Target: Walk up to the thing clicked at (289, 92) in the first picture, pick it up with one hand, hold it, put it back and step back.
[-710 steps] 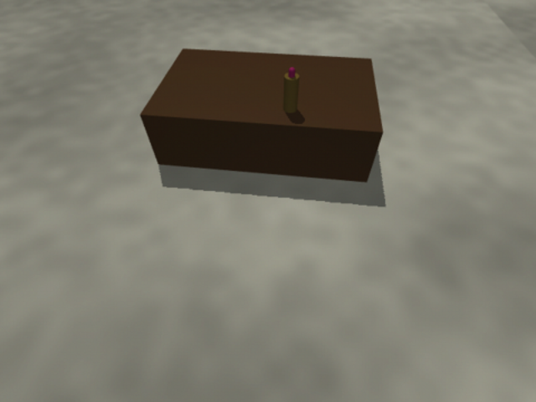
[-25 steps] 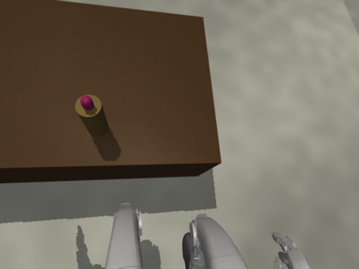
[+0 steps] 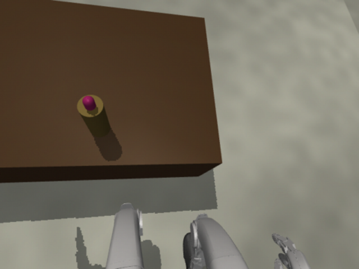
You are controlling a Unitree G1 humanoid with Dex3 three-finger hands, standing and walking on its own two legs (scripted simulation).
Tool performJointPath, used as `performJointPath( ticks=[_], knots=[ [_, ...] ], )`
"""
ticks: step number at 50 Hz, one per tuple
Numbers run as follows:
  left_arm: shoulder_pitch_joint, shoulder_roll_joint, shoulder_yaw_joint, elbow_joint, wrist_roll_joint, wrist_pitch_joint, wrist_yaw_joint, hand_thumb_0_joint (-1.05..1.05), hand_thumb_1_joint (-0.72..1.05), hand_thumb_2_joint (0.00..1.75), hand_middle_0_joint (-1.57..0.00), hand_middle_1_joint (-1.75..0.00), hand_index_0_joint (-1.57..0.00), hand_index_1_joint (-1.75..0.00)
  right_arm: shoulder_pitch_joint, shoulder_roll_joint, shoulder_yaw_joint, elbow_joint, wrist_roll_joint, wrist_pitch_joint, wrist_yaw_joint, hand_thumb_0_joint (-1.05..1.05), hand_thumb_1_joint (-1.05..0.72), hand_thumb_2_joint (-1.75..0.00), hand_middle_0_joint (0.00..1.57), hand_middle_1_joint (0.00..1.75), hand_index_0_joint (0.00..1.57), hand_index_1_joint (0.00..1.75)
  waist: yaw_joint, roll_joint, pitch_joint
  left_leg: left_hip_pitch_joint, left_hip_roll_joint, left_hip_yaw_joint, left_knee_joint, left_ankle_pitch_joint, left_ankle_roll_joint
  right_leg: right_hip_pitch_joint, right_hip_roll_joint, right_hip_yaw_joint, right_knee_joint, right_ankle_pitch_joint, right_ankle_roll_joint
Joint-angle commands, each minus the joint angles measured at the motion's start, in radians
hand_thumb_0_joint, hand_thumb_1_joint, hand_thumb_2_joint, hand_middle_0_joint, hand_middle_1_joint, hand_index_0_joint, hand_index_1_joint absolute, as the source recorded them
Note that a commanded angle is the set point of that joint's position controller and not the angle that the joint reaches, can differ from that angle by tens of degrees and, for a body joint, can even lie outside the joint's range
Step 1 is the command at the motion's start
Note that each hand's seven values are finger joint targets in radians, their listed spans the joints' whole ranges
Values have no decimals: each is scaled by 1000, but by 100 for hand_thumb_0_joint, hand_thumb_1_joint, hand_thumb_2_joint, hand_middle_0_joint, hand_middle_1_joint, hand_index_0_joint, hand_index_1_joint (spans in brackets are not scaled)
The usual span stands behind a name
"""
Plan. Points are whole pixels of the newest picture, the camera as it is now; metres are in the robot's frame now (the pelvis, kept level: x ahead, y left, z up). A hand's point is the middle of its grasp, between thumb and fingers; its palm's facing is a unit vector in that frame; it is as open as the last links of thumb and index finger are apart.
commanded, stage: go down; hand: left
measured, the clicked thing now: (94, 115) +0.50 +0.22 -0.22
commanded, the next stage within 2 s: approach in 0.62 s
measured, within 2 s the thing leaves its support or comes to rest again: neither
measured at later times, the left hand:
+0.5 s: hand out of the picture +0.41 +0.44 +0.06, palm faces +0.28 -0.96 +0.03, open 17.3 cm
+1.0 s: hand out of the picture +0.40 +0.42 +0.00, palm faces +0.27 -0.96 +0.07, open 17.6 cm
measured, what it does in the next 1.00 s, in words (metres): stands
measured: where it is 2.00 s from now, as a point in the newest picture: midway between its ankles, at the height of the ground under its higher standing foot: (162, 261)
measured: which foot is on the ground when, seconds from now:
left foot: down 0.00-1.00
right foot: down 0.00-1.00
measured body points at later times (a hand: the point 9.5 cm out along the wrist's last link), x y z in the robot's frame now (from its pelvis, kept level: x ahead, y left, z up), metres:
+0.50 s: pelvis -0.01 +0.00 -0.01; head +0.17 +0.08 +0.40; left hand +0.39 +0.49 +0.07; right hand +0.08 -0.27 -0.09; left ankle +0.05 +0.10 -0.62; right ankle -0.02 -0.16 -0.62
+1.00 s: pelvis -0.01 +0.00 -0.03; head +0.18 +0.08 +0.38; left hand +0.38 +0.47 +0.00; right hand +0.08 -0.27 -0.11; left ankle +0.05 +0.10 -0.62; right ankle -0.02 -0.16 -0.62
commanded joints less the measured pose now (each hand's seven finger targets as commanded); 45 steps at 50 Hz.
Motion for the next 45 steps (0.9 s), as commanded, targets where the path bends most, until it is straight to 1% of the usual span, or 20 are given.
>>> performJointPath(
  ticks=[1,5,6,7,11,13,15,19,22,25,28,29,30,32,33,34,36,38,43,45],
  knots=[
    [-250,394,40,-222,-32,-63,2,0,-51,1,-7,-5,-7,-5,158,-228,-88,-36,7,-24,-19,0,-92,-90,20,30,20,30,34,283,-521,700,-12,-51,-129,423,-1,-47,20,-9,-131,299,-61],
    [-275,420,49,-223,-22,-74,10,0,-51,2,-7,-6,-7,-5,155,-227,-86,-26,4,-21,-20,0,-91,-90,20,30,20,30,37,325,-510,704,-8,-60,-138,398,-9,-78,20,-12,-116,263,-66],
    [-276,432,48,-231,-17,-76,16,0,-49,2,-7,-6,-7,-5,146,-226,-86,-31,4,-22,-19,0,-91,-90,20,30,20,30,50,338,-501,693,-12,-54,-148,349,-9,-76,18,-7,-121,233,-69],
    [-290,451,60,-238,-15,-79,17,0,-49,2,-7,-6,-7,-5,151,-229,-89,-28,4,-21,-22,0,-91,-90,20,30,20,30,47,350,-509,703,-7,-62,-155,328,-13,-82,21,-10,-116,217,-70],
    [-295,439,48,-219,-10,-75,18,0,-46,1,-7,-5,-7,-4,139,-229,-85,-37,6,-20,-24,0,-91,-90,20,30,20,30,37,355,-491,689,-4,-67,-175,246,-13,-89,21,-9,-119,186,-68],
    [-282,431,42,-195,-9,-67,12,0,-49,1,-7,-5,-7,-4,133,-231,-83,-40,5,-22,-24,0,-91,-90,20,30,20,30,36,354,-474,684,0,-76,-181,240,-15,-104,21,-13,-115,178,-69],
    [-278,406,20,-164,-12,-60,7,0,-49,1,-7,-6,-7,-5,131,-233,-82,-49,7,-21,-24,0,-91,-90,20,30,20,30,28,318,-438,644,-2,-76,-185,199,-11,-102,20,-9,-122,162,-69],
    [-279,407,21,-156,-25,-63,-7,0,-51,0,-7,-5,-7,-4,143,-232,-78,-48,8,-25,-24,0,-91,-90,20,30,20,30,19,307,-471,635,-7,-62,-141,272,-7,-98,21,-5,-115,205,-68],
    [-284,418,25,-167,-20,-69,-3,0,-52,0,-7,-5,-7,-4,147,-233,-80,-45,7,-26,-22,0,-91,-90,20,30,20,30,23,287,-488,631,-11,-58,-130,285,-2,-88,21,-4,-114,214,-68],
    [-321,480,61,-232,-21,-78,7,0,-49,1,-7,-5,-7,-4,158,-237,-82,-37,7,-24,-22,0,-91,-90,20,30,20,30,43,335,-547,677,-10,-65,-130,314,-10,-88,19,-4,-102,217,-69],
    [-319,484,59,-242,-15,-71,11,0,-47,2,-6,-5,-7,-4,158,-234,-80,-35,7,-20,-26,0,-91,-90,20,30,20,30,39,353,-567,715,-12,-60,-134,336,-12,-71,22,-5,-110,232,-68],
    [-309,486,66,-238,-14,-68,13,0,-48,2,-6,-5,-7,-4,160,-235,-79,-30,8,-19,-27,0,-91,-90,20,30,20,30,39,352,-579,732,-11,-62,-131,383,-13,-76,22,-9,-106,253,-68],
    [-305,501,72,-241,-11,-66,13,0,-47,2,-6,-5,-7,-5,159,-235,-78,-28,8,-20,-27,0,-91,-90,20,30,20,30,48,377,-575,746,-11,-63,-134,394,-17,-82,22,-9,-103,248,-70],
    [-270,478,64,-213,-7,-54,9,0,-48,3,-7,-5,-6,-5,161,-230,-75,-28,3,-17,-26,0,-92,-90,20,30,20,30,48,367,-567,739,-12,-60,-122,459,-15,-74,21,-14,-106,288,-68],
    [-238,448,56,-175,-7,-46,6,0,-51,2,-7,-6,-7,-5,160,-232,-78,-25,4,-17,-25,0,-91,-90,20,30,20,30,42,349,-547,745,-6,-69,-125,475,-17,-95,26,-22,-102,288,-69],
    [-234,446,53,-184,-6,-44,3,0,-51,2,-7,-6,-7,-5,157,-227,-76,-29,2,-17,-24,0,-92,-90,20,30,20,30,48,356,-537,730,-9,-66,-122,485,-17,-88,23,-20,-104,295,-69],
    [-224,417,38,-181,-10,-42,1,0,-52,2,-7,-6,-7,-5,160,-224,-74,-34,1,-17,-23,0,-92,-90,20,30,20,30,37,324,-512,704,-10,-58,-114,490,-9,-77,22,-17,-110,319,-65],
    [-202,382,35,-161,-22,-44,3,0,-61,0,-7,-4,-8,-3,156,-222,-78,-37,6,-18,-18,0,-88,-89,20,30,20,30,37,295,-490,676,-9,-60,-113,462,-6,-88,24,-18,-110,304,-65],
    [-182,242,-23,-97,-50,-80,24,0,-61,0,-7,-5,-8,-3,138,-214,-83,-46,11,-24,-4,0,-87,-89,20,30,20,30,15,208,-398,534,-13,-51,-86,316,4,-128,20,-7,-88,241,-63],
    [-197,197,-42,-90,-59,-112,26,0,-61,0,-6,-5,-8,-3,135,-218,-86,-38,11,-26,2,0,-87,-89,20,30,20,30,4,211,-390,517,-6,-67,-61,304,-1,-194,20,-13,-44,221,-65]
  ],
)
